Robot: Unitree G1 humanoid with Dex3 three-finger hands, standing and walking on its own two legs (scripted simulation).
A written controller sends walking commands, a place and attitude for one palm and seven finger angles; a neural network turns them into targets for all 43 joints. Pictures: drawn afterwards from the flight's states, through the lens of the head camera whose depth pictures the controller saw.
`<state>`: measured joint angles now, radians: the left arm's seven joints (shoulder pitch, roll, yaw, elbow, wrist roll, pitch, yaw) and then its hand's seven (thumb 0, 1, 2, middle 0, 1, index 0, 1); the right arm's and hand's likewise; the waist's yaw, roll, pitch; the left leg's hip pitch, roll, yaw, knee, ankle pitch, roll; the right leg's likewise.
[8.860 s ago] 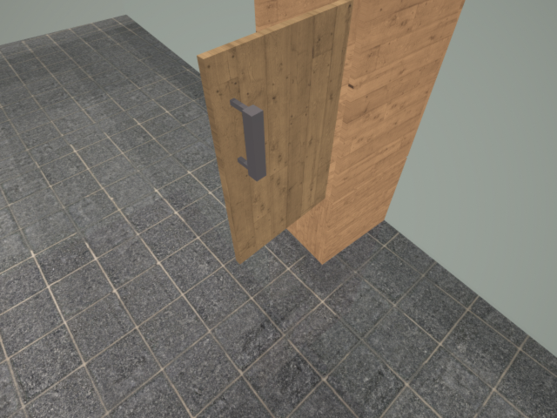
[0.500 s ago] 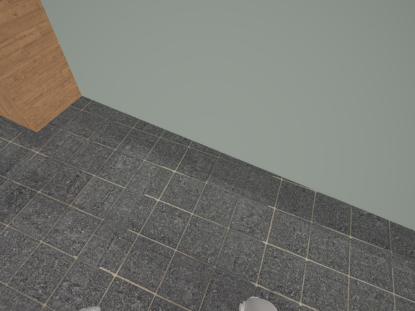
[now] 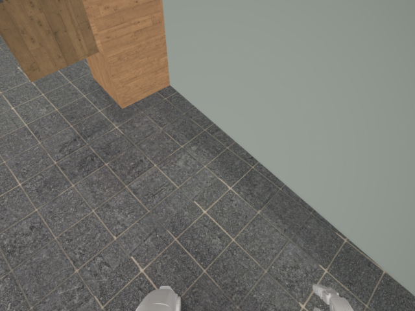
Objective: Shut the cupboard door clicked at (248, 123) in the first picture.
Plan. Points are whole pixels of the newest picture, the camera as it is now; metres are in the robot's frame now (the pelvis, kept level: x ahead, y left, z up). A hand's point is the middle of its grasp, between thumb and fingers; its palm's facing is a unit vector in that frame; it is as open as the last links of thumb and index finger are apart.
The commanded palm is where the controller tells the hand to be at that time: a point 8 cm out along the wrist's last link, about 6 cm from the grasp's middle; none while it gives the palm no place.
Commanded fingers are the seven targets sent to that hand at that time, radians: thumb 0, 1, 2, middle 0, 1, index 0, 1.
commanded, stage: walk to a spot facing it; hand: left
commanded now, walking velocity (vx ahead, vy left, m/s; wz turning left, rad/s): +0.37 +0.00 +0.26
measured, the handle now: out of the picture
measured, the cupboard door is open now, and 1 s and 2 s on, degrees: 96 96 96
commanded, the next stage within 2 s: turn to face it in 1.28 s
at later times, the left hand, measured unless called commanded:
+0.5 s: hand (148, 213) +0.34 +0.18 -0.15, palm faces +0.05 -0.98 -0.20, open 7.4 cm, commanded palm none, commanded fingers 0.00 0.90 0.90 -0.20 -0.30 -0.20 -0.30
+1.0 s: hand (139, 218) +0.34 +0.21 -0.19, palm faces +0.26 -0.96 -0.13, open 7.4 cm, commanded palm none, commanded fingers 0.00 0.90 0.90 -0.20 -0.30 -0.20 -0.30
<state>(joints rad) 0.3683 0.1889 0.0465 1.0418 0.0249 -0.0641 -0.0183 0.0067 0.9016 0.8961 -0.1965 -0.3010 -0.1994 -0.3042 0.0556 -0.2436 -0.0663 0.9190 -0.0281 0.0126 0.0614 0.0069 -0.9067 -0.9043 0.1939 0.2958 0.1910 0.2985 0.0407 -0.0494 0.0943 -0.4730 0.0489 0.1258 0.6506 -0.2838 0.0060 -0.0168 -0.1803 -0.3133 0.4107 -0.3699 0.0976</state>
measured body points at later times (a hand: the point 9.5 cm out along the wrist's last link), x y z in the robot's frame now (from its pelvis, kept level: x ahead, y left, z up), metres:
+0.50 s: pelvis +0.22 -0.02 -0.01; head +0.24 -0.02 +0.44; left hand +0.34 +0.23 -0.14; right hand +0.18 -0.26 -0.16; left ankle +0.10 +0.10 -0.72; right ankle +0.29 -0.11 -0.74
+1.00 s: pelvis +0.44 +0.06 -0.01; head +0.47 +0.09 +0.44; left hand +0.32 +0.26 -0.18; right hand +0.61 -0.15 -0.14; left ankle +0.50 +0.15 -0.73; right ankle +0.35 -0.09 -0.65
